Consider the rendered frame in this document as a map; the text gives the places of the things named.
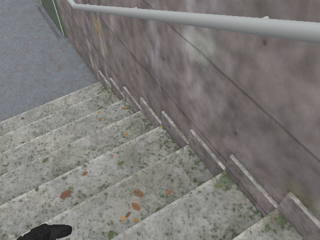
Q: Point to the left robot hand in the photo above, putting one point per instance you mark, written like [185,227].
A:
[47,232]

